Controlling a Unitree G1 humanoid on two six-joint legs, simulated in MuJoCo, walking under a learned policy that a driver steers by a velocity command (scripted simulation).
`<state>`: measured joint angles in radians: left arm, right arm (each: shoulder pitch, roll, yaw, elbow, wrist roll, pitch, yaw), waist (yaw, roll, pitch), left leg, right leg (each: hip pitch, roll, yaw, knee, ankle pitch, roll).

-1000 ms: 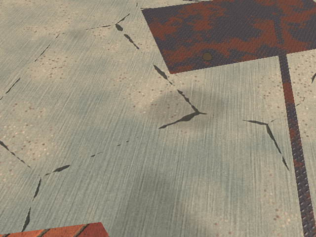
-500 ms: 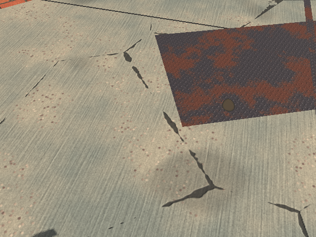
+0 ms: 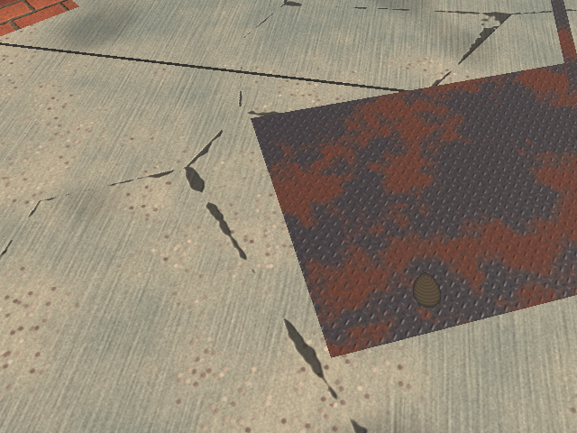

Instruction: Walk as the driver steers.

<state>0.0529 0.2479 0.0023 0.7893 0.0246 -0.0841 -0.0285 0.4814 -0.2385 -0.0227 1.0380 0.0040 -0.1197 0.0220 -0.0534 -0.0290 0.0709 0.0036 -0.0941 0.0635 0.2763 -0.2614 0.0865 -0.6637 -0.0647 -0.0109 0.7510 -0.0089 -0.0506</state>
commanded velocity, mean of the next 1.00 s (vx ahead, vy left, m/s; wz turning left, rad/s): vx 0.11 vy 0.00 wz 0.00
